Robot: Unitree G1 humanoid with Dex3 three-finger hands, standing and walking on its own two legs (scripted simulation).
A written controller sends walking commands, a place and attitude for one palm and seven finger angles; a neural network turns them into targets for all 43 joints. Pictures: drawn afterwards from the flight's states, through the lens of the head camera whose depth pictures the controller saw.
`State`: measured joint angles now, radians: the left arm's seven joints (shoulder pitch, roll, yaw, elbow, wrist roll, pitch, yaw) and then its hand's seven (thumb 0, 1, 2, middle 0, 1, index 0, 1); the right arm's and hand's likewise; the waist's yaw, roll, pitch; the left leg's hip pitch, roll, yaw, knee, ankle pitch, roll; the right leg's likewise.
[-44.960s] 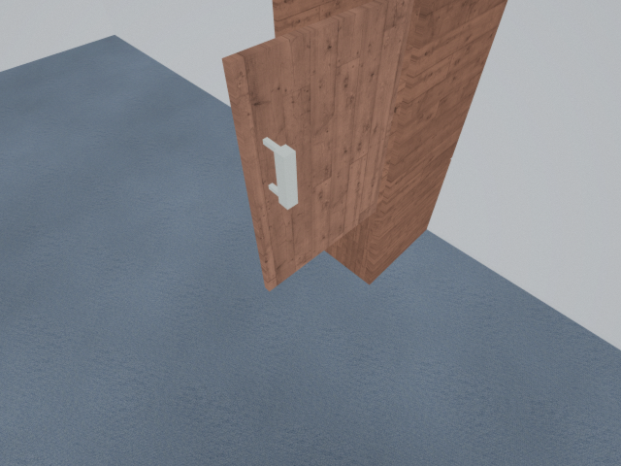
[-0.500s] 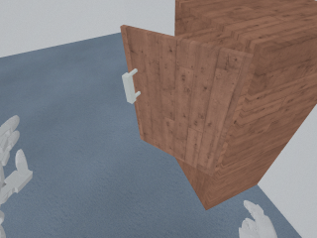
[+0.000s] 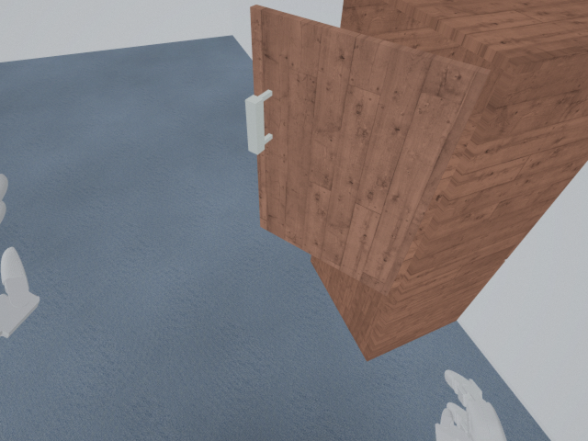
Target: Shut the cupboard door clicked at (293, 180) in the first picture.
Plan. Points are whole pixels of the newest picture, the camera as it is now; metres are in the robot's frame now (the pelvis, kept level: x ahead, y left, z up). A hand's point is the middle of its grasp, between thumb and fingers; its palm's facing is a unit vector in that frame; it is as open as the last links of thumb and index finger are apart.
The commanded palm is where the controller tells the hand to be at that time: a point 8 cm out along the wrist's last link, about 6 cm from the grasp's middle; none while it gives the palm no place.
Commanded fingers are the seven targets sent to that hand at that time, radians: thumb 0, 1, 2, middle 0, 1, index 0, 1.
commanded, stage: step back with the hand held close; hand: left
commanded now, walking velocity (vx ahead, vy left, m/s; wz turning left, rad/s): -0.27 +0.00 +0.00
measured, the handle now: (261, 121) +0.70 +0.12 +0.06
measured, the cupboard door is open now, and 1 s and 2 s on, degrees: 33 33 33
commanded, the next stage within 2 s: stop stepping back and stand still in 0.80 s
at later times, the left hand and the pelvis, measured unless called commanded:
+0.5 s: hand out of the picture +0.10 +0.28 +0.19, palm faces +0.48 -0.72 -0.50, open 7.4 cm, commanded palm +0.03 +0.30 +0.19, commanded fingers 0.00 0.90 0.90 -0.20 -0.30 -0.20 -0.30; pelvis -0.08 -0.01 -0.01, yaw +5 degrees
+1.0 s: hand out of the picture -0.01 +0.32 +0.19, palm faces +0.39 -0.83 -0.39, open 7.4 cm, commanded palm -0.05 +0.36 +0.19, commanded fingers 0.00 0.90 0.90 -0.20 -0.30 -0.20 -0.30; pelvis -0.20 +0.07 -0.02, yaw -3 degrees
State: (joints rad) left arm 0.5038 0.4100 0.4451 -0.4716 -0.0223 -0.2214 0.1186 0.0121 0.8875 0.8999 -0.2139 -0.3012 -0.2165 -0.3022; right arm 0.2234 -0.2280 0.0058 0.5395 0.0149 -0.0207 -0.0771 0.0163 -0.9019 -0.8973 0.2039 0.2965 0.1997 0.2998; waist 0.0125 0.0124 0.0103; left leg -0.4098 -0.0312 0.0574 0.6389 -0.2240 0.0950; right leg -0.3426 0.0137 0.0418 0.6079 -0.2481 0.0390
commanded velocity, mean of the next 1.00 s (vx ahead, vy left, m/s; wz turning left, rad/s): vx -0.32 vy -0.03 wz -0.04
